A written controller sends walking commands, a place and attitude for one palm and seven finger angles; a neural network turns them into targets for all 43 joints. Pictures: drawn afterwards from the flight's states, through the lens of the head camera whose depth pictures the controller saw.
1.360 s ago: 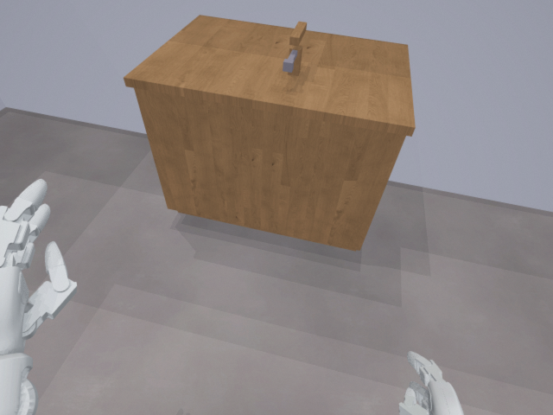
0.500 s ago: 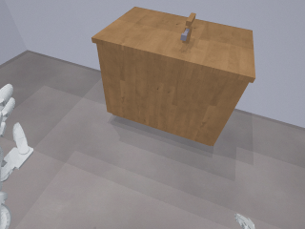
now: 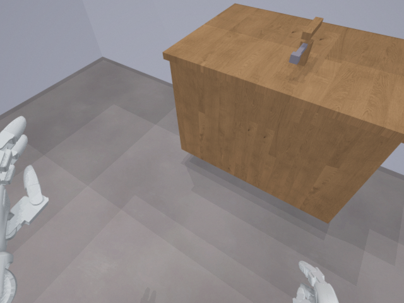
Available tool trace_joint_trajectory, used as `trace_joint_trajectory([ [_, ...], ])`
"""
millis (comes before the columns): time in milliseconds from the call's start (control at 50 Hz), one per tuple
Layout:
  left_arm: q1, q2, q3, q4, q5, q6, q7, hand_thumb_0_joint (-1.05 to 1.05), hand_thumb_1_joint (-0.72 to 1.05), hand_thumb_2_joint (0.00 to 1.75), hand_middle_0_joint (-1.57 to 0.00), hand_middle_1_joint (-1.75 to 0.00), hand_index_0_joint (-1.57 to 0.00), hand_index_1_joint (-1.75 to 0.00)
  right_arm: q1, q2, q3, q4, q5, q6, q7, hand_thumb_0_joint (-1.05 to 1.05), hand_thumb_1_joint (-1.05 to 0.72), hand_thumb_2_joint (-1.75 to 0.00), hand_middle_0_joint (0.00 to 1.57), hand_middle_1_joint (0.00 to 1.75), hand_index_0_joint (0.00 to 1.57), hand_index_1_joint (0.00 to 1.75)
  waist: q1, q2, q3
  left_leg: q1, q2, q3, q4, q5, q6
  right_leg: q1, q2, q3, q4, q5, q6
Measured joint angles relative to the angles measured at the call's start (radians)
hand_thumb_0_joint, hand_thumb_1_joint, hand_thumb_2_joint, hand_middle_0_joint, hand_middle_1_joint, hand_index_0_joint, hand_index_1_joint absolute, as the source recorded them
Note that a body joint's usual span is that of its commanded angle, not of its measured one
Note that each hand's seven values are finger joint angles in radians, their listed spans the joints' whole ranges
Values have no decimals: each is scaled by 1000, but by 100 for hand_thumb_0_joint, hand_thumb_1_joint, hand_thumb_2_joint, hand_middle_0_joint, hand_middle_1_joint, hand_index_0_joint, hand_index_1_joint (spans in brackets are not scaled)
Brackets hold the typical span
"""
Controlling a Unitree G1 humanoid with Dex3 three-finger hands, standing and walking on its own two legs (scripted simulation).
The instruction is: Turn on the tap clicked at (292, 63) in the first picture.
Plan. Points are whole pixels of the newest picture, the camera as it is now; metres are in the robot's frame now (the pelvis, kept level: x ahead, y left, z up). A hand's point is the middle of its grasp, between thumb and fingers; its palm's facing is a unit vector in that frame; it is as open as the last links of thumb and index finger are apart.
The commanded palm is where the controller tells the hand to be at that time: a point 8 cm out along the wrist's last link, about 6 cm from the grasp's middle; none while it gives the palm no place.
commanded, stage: walk to a spot facing it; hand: left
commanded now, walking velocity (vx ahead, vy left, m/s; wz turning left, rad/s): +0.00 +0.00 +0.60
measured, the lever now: (295, 57) +0.84 -0.25 +0.05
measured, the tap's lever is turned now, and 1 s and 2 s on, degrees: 0 0 0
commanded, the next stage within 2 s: none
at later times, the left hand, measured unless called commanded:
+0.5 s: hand (21, 186) +0.24 +0.27 +0.18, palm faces +0.63 -0.67 -0.39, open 7.4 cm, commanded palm +0.17 +0.30 +0.19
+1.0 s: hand (26, 264) +0.14 +0.22 +0.18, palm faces +0.80 -0.46 -0.38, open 7.4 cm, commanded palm +0.07 +0.23 +0.19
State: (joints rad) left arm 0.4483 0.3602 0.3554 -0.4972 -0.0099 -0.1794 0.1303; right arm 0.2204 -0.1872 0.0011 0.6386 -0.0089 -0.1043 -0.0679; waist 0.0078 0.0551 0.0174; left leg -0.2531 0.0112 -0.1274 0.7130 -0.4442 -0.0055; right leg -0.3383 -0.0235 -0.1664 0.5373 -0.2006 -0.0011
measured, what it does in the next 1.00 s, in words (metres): steps to the right, turning left: left foot, then right foot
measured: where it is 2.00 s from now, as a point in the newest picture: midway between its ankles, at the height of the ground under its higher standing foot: outside the picture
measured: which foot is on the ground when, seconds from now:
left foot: up 0.00-0.44, down 0.46-0.94, up 0.96-1.00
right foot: down 0.00-0.48, up 0.50-0.90, down 0.92-1.00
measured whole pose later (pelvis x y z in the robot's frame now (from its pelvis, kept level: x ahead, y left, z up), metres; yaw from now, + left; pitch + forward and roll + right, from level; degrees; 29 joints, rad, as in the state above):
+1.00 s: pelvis +0.09 -0.09 +0.01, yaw +33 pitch +0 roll +0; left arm 0.45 0.31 0.29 -0.49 -0.05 -0.08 0.16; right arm 0.21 -0.22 0.00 0.64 0.00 -0.09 -0.06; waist 0.03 0.06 0.02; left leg -0.53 -0.03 -0.07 0.84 -0.35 -0.04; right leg -0.19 -0.02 -0.12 0.52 -0.32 -0.03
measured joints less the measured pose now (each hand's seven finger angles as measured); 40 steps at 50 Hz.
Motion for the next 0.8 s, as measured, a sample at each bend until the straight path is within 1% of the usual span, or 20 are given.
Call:
trace_joint_trajectory([
  [20,-21,-7,-14,3,0,4,1,1,89,90,-21,-30,-21,-30,-17,-16,-8,11,-1,14,-4,1,-90,-90,21,30,21,30,-6,7,12,-59,-8,14,156,-39,2,-1,-8,-20,37,-24,-27],
  [40,-35,-13,-26,8,0,4,3,1,89,90,-21,-30,-21,-30,-30,-29,-16,21,-3,25,-6,1,-91,-90,20,30,20,30,-14,7,21,-117,-16,35,297,-48,-2,8,-22,-38,57,-57,-43],
  [80,-27,-19,-32,15,1,-5,5,1,89,90,-22,-30,-21,-30,-47,-48,-29,25,-5,48,-5,1,-91,-90,20,30,20,30,-24,-7,29,-212,-17,95,500,-24,-19,34,-48,-58,62,-102,-55],
  [100,-3,-18,-26,14,1,-11,6,1,89,90,-22,-30,-21,-30,-55,-56,-33,18,-4,60,-5,1,-91,-90,20,30,20,30,-28,-14,31,-251,-8,121,563,-6,-30,47,-56,-63,54,-110,-56],
  [140,56,-9,-8,8,-1,-17,8,1,89,90,-22,-30,-21,-30,-67,-65,-41,-5,-3,80,-11,1,-91,-90,20,30,20,30,-34,-23,38,-310,16,154,610,29,-48,72,-65,-70,30,-111,-53],
  [180,92,5,6,-2,-6,-14,11,1,89,90,-22,-30,-21,-30,-71,-70,-49,-30,-2,91,-19,1,-91,-90,20,30,20,30,-37,-32,50,-341,40,178,561,65,-61,101,-72,-85,4,-112,-56],
  [240,93,23,17,-21,-14,-7,22,1,89,90,-22,-30,-21,-30,-63,-74,-56,-59,-3,90,-27,1,-91,-90,20,30,20,30,-26,-49,66,-338,66,223,389,104,-65,134,-88,-113,-20,-120,-57],
  [300,73,26,20,-50,-21,-4,40,1,89,90,-22,-30,-21,-30,-50,-75,-55,-77,-4,87,-33,1,-91,-90,20,30,20,30,-13,-62,70,-302,72,271,216,110,-60,157,-103,-144,-21,-141,-51],
  [400,65,16,24,-90,-23,-3,64,1,89,90,-22,-30,-21,-30,-29,-53,-41,-98,-1,93,-34,1,-91,-90,20,30,20,30,4,-85,47,-207,40,334,4,117,-44,169,-128,-182,25,-198,-31],
  [440,64,15,24,-98,-26,-1,71,1,89,90,-22,-30,-21,-30,-23,-41,-32,-106,1,97,-35,1,-91,-90,20,30,20,30,7,-97,33,-148,12,352,-86,142,-33,157,-147,-188,91,-237,-17],
  [460,63,11,24,-101,-29,1,74,1,89,90,-22,-30,-21,-30,-23,-40,-26,-112,3,98,-36,1,-91,-90,20,30,20,30,7,-93,26,-107,2,354,-144,203,-23,136,-156,-186,159,-254,-7],
  [480,53,12,24,-101,-34,2,76,1,89,90,-22,-30,-21,-30,-31,-31,-24,-112,2,95,-37,1,-91,-90,20,30,20,30,0,-94,26,-98,-4,349,-161,288,16,99,-168,-160,258,-246,14],
  [500,26,18,21,-87,-37,4,74,1,89,90,-22,-30,-21,-30,-43,-13,-24,-104,3,89,-35,1,-91,-90,20,30,20,30,-8,-103,36,-106,-11,339,-126,277,48,53,-161,-95,376,-293,36],
  [520,-8,24,14,-68,-32,6,67,1,89,90,-22,-30,-21,-30,-54,4,-20,-95,4,81,-25,1,-91,-90,20,30,20,30,-14,-106,49,-107,-12,322,-102,244,70,7,-135,-27,487,-353,47],
  [540,-38,31,7,-51,-27,9,57,1,89,90,-21,-30,-21,-30,-64,19,-10,-85,3,74,-14,1,-91,-90,20,30,20,30,-21,-106,60,-103,-11,301,-97,219,79,-36,-108,21,575,-376,55],
  [580,-71,50,1,-45,-19,21,40,1,89,90,-21,-30,-21,-30,-74,45,12,-75,6,66,10,1,-91,-90,20,30,20,30,-36,-102,72,-99,-4,253,-116,218,76,-108,-71,74,658,-366,67],
  [640,-37,75,16,-113,-26,21,29,1,89,90,-22,-30,-21,-30,-64,71,31,-80,9,50,37,1,-91,-90,20,30,20,30,-48,-94,73,-100,14,194,-163,261,55,-177,-57,108,639,-273,78],
  [680,18,85,34,-172,-36,9,26,1,89,90,-22,-30,-21,-30,-45,75,34,-86,11,39,46,1,-91,-89,20,30,20,30,-44,-82,63,-105,23,160,-191,283,48,-189,-57,116,584,-221,84],
  [740,90,87,55,-215,-47,-9,27,1,89,90,-22,-30,-21,-30,-11,62,27,-78,13,24,46,1,-90,-89,21,30,21,30,-28,-51,35,-116,31,110,-226,310,35,-155,-46,117,483,-194,91],
  [800,116,71,64,-187,-53,-7,33,1,89,90,-22,-30,-21,-30,12,41,18,-59,17,13,36,1,-90,-89,21,30,21,30,-6,-23,6,-125,27,68,-251,334,23,-83,-22,112,372,-223,96],
])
